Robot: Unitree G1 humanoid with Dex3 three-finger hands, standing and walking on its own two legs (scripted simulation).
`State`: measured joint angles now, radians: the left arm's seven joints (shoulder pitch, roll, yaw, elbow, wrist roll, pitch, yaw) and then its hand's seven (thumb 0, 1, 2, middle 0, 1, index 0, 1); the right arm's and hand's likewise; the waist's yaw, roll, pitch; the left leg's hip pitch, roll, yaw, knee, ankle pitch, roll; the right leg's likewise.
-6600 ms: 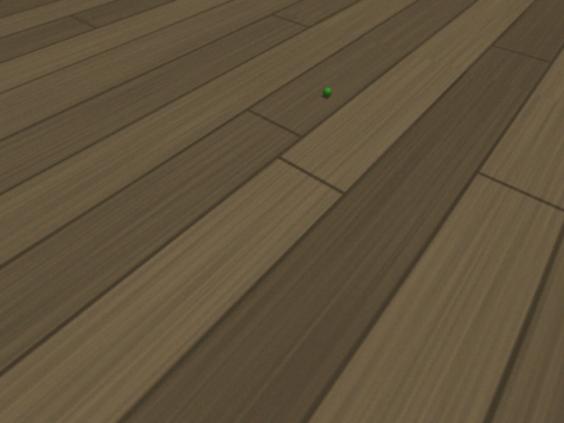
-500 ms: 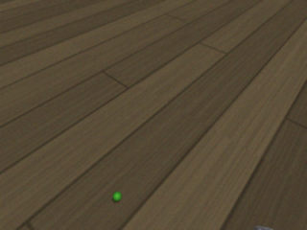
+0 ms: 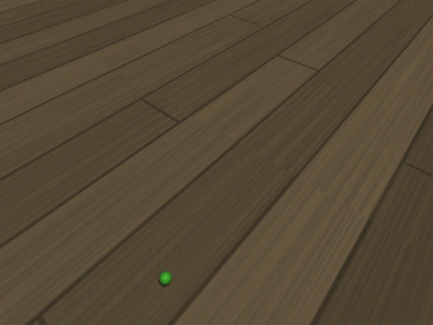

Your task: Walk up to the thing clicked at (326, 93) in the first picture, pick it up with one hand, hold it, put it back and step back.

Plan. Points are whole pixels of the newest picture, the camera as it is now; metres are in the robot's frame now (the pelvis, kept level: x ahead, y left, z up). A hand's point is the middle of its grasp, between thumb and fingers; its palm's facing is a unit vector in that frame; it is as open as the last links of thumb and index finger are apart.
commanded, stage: walk up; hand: left
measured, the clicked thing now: (165, 277) +0.43 +0.24 -0.75
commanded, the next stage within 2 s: stand in 0.12 s
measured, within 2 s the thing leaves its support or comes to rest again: neither
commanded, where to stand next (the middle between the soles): +0.06 +0.00 m, yaw +1 degrees
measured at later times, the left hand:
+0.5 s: hand out of the picture +0.08 +0.24 -0.15, palm faces -0.02 -0.94 -0.33, open 7.3 cm
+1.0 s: hand out of the picture +0.05 +0.24 -0.15, palm faces -0.02 -0.94 -0.34, open 7.3 cm
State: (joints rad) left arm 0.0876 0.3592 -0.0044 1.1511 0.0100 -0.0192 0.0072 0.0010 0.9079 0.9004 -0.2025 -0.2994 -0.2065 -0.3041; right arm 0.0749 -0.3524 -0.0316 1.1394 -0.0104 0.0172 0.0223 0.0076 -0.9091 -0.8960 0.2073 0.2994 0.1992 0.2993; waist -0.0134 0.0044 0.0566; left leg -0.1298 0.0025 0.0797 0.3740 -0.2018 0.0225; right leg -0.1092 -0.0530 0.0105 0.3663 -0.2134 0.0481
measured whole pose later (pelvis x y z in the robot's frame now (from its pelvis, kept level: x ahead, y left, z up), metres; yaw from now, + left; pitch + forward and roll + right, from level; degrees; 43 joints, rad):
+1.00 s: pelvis -0.01 -0.02 +0.00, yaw +1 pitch -3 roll +0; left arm 0.13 0.35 0.00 1.14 0.01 0.00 -0.01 0.00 0.91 0.90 -0.20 -0.30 -0.21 -0.30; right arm 0.10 -0.35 -0.01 1.16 -0.01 0.00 0.01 0.01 -0.91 -0.90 0.21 0.30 0.20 0.30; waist -0.01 0.00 0.05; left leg -0.12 0.02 0.05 0.31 -0.15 0.00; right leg -0.09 -0.03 -0.02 0.31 -0.17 0.03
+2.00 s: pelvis +0.00 -0.02 +0.00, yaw +1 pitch -2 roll +0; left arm 0.12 0.35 0.00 1.13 0.01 -0.01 -0.01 0.00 0.91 0.90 -0.20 -0.30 -0.21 -0.30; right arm 0.09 -0.35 0.00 1.14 -0.01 -0.01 0.01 0.01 -0.91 -0.90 0.21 0.30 0.20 0.30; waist 0.00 0.00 0.04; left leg -0.10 0.02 0.05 0.31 -0.17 0.00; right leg -0.07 -0.03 -0.02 0.30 -0.19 0.03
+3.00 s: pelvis +0.01 -0.02 +0.00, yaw +1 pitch -2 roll +0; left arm 0.13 0.35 0.00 1.12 0.01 -0.01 -0.01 0.00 0.91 0.90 -0.20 -0.30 -0.21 -0.30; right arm 0.10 -0.35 0.00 1.13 -0.01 -0.01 0.01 0.01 -0.91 -0.90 0.21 0.30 0.20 0.30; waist 0.00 0.00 0.05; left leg -0.10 0.02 0.05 0.31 -0.17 -0.01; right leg -0.07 -0.03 -0.02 0.30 -0.20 0.02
